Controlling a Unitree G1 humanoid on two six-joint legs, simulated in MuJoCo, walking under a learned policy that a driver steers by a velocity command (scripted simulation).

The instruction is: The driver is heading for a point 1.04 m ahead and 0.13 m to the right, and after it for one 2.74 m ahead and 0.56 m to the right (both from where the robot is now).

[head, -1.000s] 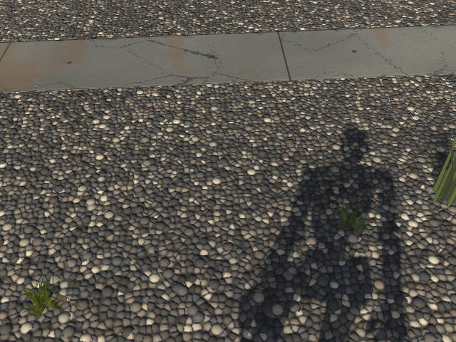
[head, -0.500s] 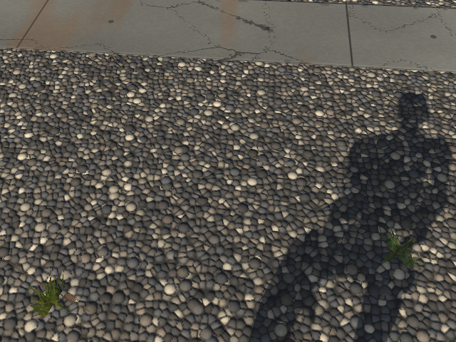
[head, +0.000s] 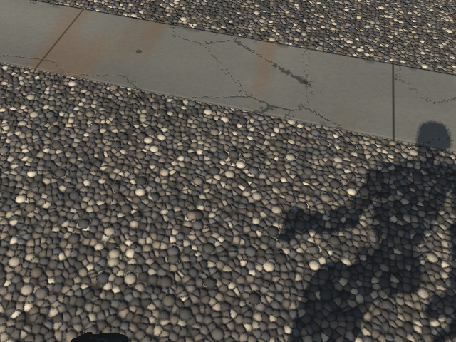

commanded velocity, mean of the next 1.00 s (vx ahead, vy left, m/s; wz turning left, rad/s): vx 0.50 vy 0.00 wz -0.06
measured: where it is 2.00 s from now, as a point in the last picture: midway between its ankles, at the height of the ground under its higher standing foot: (232, 216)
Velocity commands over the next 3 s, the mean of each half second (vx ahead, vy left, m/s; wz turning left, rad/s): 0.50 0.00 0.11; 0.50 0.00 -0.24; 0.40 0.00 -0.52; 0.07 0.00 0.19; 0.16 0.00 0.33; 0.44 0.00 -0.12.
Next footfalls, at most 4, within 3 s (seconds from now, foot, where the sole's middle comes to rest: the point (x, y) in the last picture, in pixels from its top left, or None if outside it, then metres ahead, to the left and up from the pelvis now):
0.10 right None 0.24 -0.11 -0.78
0.66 left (178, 319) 0.53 0.09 -0.78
1.22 right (235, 238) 0.78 -0.10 -0.78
1.76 left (207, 191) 0.97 -0.02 -0.78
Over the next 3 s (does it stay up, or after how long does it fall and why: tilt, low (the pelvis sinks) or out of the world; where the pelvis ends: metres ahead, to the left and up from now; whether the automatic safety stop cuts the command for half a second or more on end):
stays up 1.08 -0.06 0.00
